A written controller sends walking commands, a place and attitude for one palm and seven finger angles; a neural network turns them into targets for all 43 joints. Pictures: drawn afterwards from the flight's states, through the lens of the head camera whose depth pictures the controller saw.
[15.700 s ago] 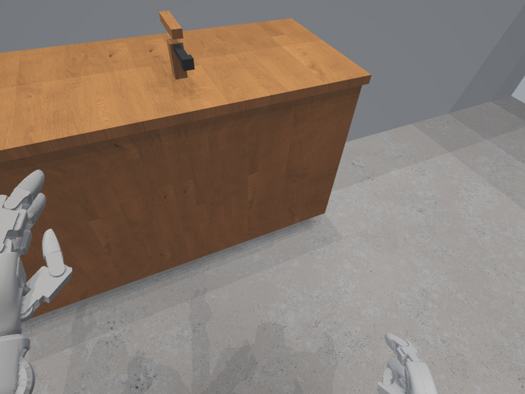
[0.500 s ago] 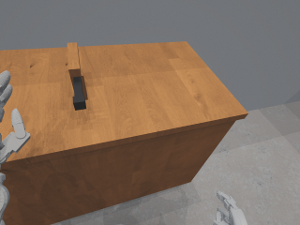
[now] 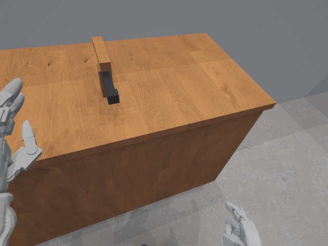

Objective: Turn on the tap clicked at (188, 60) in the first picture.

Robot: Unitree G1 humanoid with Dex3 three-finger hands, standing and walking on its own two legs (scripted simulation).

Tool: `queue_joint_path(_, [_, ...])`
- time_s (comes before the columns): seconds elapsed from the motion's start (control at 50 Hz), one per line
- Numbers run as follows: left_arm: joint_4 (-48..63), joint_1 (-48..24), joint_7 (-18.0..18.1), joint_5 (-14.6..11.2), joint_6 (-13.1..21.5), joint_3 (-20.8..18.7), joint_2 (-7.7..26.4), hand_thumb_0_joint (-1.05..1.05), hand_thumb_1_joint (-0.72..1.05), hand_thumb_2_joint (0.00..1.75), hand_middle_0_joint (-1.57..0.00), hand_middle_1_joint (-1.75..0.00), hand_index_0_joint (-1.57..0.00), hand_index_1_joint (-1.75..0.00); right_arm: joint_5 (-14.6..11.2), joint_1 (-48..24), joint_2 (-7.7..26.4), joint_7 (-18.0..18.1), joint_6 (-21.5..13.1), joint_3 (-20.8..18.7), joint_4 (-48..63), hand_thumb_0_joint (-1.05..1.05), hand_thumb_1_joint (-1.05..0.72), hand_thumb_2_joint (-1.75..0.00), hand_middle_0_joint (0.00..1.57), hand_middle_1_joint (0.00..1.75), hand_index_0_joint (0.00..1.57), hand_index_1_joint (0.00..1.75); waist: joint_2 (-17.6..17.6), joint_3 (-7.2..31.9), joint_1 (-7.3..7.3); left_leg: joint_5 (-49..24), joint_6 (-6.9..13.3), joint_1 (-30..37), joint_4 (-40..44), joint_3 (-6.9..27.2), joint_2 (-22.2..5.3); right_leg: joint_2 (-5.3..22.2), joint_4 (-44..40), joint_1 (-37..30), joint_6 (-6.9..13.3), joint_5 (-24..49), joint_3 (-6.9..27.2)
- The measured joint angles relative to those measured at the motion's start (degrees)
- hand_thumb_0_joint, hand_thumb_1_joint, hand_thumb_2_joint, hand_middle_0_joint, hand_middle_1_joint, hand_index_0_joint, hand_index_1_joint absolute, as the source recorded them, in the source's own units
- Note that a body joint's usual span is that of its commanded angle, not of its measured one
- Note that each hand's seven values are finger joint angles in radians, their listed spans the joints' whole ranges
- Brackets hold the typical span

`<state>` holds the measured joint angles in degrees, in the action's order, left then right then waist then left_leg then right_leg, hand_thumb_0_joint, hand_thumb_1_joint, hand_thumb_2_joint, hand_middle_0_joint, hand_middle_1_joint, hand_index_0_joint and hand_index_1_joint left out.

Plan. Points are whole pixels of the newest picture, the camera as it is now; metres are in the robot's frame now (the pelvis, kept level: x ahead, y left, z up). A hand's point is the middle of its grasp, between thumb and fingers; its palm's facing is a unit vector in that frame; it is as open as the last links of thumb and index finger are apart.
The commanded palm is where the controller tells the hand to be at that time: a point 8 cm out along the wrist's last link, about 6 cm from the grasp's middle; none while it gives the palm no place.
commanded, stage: come to a stop and stand still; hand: left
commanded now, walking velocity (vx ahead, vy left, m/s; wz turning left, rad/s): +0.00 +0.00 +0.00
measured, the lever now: (112, 96) +0.44 +0.17 +0.11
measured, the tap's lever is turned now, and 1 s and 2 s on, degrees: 0 0 0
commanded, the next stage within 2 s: look again from close up in 1.20 s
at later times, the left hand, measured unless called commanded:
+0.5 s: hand out of the picture +0.19 +0.29 +0.17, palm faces +0.40 -0.84 -0.38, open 7.4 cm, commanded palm +0.13 +0.33 +0.18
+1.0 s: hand out of the picture +0.22 +0.30 +0.17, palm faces +0.41 -0.83 -0.37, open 7.4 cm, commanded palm +0.16 +0.34 +0.18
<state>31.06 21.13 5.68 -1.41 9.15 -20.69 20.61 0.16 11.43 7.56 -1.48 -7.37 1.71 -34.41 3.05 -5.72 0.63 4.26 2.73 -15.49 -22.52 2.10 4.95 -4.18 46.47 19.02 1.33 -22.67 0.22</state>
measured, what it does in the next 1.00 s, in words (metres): steps on the spot: right foot, then left foot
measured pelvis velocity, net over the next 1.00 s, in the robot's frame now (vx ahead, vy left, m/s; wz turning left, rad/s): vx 0.00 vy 0.05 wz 0.01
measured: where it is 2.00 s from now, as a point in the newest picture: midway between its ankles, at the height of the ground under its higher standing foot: outside the picture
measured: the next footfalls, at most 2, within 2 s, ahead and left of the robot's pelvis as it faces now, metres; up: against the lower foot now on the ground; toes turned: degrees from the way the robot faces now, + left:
right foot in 0.10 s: +0.04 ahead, -0.07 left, +0.00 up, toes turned -2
left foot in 0.32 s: +0.06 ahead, +0.16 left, +0.00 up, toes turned -1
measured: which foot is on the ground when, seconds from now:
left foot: down 0.00-0.12, up 0.14-0.30, down 0.32-1.00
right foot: up 0.00-0.08, down 0.10-1.00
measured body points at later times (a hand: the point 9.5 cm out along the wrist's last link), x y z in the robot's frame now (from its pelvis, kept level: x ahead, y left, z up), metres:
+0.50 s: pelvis -0.03 +0.05 +0.00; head -0.02 +0.07 +0.45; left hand +0.16 +0.34 +0.19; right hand +0.15 -0.18 -0.07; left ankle +0.02 +0.16 -0.74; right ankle +0.00 -0.06 -0.74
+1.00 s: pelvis +0.00 +0.05 +0.00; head +0.02 +0.06 +0.45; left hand +0.19 +0.35 +0.19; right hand +0.19 -0.16 -0.07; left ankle +0.02 +0.16 -0.74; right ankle +0.00 -0.06 -0.74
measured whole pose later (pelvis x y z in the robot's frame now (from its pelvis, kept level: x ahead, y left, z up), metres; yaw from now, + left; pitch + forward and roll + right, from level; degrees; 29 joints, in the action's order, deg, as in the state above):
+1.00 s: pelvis +0.00 +0.05 +0.00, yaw +1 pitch -1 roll -1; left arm 27.4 24.4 6.9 -2.9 9.0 -19.9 20.9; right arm -0.2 9.9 11.0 2.0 -6.4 1.6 -33.9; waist 0.3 -2.8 1.5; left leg 11.3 0.6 -12.4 -24.9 1.8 0.6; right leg 0.1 22.1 8.5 0.1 -12.4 -3.1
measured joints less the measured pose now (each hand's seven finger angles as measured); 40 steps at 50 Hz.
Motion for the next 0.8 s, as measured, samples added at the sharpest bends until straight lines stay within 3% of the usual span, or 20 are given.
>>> queue_joint_path(0.08, [1.93, 5.75, -0.47, 0.01, 1.47, -0.91, 3.03, 0.02, 0.89, 0.9, -0.21, -0.3, -0.21, -0.3, 0.41, 2.49, 0.65, 0.57, 0.77, 0.17, 1.6, 0.01, -0.9, -0.9, 0.2, 0.3, 0.2, 0.3, -1.11, 2.97, 0.39, 1.62, -1.1, -0.99, 2.65, -1.79, 0.49, -0.08, -18.79, -8.72, 1.32, 1.3, -3.68])
queue_joint_path(0.1, [1.25, 6.03, -0.6, -0.03, 1.62, -1.5, 3.76, 0.02, 0.89, 0.9, -0.21, -0.3, -0.21, -0.3, 0.43, 2.4, 1.11, 0.78, 1.15, 0.01, 1.69, 0.01, -0.9, -0.9, 0.2, 0.3, 0.2, 0.3, -1.5, 3.24, 0.74, 3.39, -1.66, -2.35, 0.93, -2.55, 0.63, 0.11, -22.65, -10.08, 2.27, 5.26, -3.7])
queue_joint_path(0.14, [-0.96, 5.22, -0.75, -0.31, 1.34, -1.82, 3.97, 0.02, 0.89, 0.9, -0.21, -0.3, -0.21, -0.3, 0.25, 1.27, 2.6, 1.16, 2.21, -0.42, 0.81, 0.01, -0.9, -0.9, 0.2, 0.3, 0.2, 0.3, -3.76, 2.53, 0.78, 10.47, -2.86, -6.25, -8.6, -2.17, 0.14, -0.33, -24.09, -10.21, 3.41, 12.46, -4.58])
queue_joint_path(0.18, [-3.41, 4.03, -0.71, -0.75, 0.67, -1.76, 3.5, 0.02, 0.89, 0.9, -0.21, -0.3, -0.22, -0.3, -0.38, 0.77, 3.28, 1.48, 2.99, -0.58, -0.99, 0.01, -0.9, -0.9, 0.2, 0.3, 0.2, 0.3, -3.86, 2.93, 1.38, 13.56, -3.2, -9.65, -20.66, -1.2, -0.1, -0.14, -22.82, -9.62, 3.35, 11.79, -4.3])
queue_joint_path(0.22, [-5.64, 3.4, -0.36, -0.97, -0.07, -1.66, 1.94, 0.01, 0.89, 0.9, -0.21, -0.3, -0.22, -0.3, -0.74, 1.18, 3.29, 1.69, 3.25, -0.54, -2.09, 0.01, -0.9, -0.9, 0.2, 0.3, 0.2, 0.3, -2.24, 4.19, 1.62, 14.12, -3.17, -9.72, -25.05, -0.96, -1.32, 0.72, -21.63, -8.89, 3.02, 10.54, -3.51])
queue_joint_path(0.28, [-7.75, 2.54, 1.0, -0.57, -1.15, 0.05, -1.47, 0.02, 0.89, 0.9, -0.2, -0.3, -0.21, -0.3, -0.48, 2.45, 3.88, 2.64, 2.4, -0.51, -2.19, 0.01, -0.9, -0.9, 0.2, 0.3, 0.2, 0.3, -0.36, 5.59, 0.96, 13.88, -2.35, -4.08, -16.88, -0.67, -4.39, 2.12, -19.68, -8.14, 2.33, 9.26, -3.33])
queue_joint_path(0.32, [-7.19, 2.06, 1.59, -0.38, -1.65, 2.29, -3.77, 0.02, 0.89, 0.9, -0.2, -0.3, -0.21, -0.3, -0.12, 3.26, 5.3, 3.39, 1.05, -1.01, -1.6, 0.01, -0.9, -0.9, 0.2, 0.3, 0.2, 0.3, -1.19, 5.85, 0.17, 12.07, -1.85, 0.68, -8.85, 0.56, -6.27, 2.34, -17.36, -7.35, 1.53, 7.92, -4.36])
queue_joint_path(0.34, [-6.75, 1.55, 1.67, -0.3, -1.63, 3.27, -4.33, 0.02, 0.89, 0.9, -0.2, -0.3, -0.21, -0.3, 0.01, 2.97, 5.62, 3.78, 0.45, -1.45, -1.84, 0.01, -0.9, -0.9, 0.2, 0.3, 0.2, 0.3, -1.11, 5.15, -0.2, 8.51, -2.46, 1.21, -7.49, 0.54, -6.12, 2.93, -16.06, -7.15, 1.06, 7.19, -4.75])
queue_joint_path(0.4, [-4.73, 1.68, 1.43, -0.27, -1.03, 3.87, -3.51, 0.02, 0.89, 0.9, -0.2, -0.3, -0.21, -0.3, -0.05, 1.53, 5.33, 4.04, -0.19, -1.7, -1.99, 0.01, -0.9, -0.9, 0.2, 0.3, 0.2, 0.3, -0.14, 3.06, 0.41, 7.78, -3.19, 2.01, -7.71, -0.74, -5.28, 3.96, -15.95, -7.77, -0.03, 7.58, -3.61])
queue_joint_path(0.48, [-2.64, 2.83, 1.02, -0.3, 0.55, 0.36, 1.05, 0.02, 0.89, 0.9, -0.21, -0.3, -0.21, -0.3, -0.23, 0.89, 3.76, 3.81, -1.09, -1.2, -0.23, 0.01, -0.9, -0.9, 0.2, 0.3, 0.2, 0.3, -0.43, 1.96, 0.12, 7.14, -2.7, 2.21, -5.96, -1.06, -4.98, 4.0, -18.2, -8.13, -0.48, 9.13, -2.94])
queue_joint_path(0.54, [-3.34, 2.31, 1.13, -0.36, 1.62, -1.51, 2.26, 0.02, 0.89, 0.9, -0.21, -0.3, -0.21, -0.3, -0.26, 0.96, 2.95, 3.44, -1.33, -0.53, 0.16, 0.01, -0.9, -0.9, 0.2, 0.3, 0.2, 0.3, -1.74, 1.9, 0.63, 6.26, -2.45, 1.96, -4.79, -0.63, -4.88, 3.86, -20.49, -8.56, -0.67, 10.4, -3.05])
queue_joint_path(0.66, [-6.44, 3.24, 1.05, -0.59, 0.72, 0.14, -1.16, 0.02, 0.89, 0.9, -0.2, -0.3, -0.21, -0.3, -0.01, 1.15, 2.25, 2.97, -0.75, 0.65, -0.96, 0.01, -0.9, -0.9, 0.2, 0.3, 0.2, 0.3, -3.95, 3.31, 1.89, 6.2, -2.09, 1.44, -4.05, -0.43, -4.75, 3.89, -23.22, -9.05, -1.11, 11.44, -3.17])
queue_joint_path(0.8, [-7.35, 1.8, 1.0, -0.54, -1.83, 3.37, -2.89, 0.02, 0.89, 0.9, -0.2, -0.3, -0.21, -0.3, 0.01, 0.01, 2.09, 3.52, -0.06, 1.1, -1.54, 0.01, -0.9, -0.9, 0.2, 0.3, 0.2, 0.3, -2.85, 2.52, 2.19, 6.3, -1.79, 2.9, -2.72, -0.54, -3.93, 4.73, -23.02, -9.87, -1.48, 10.48, -3.09])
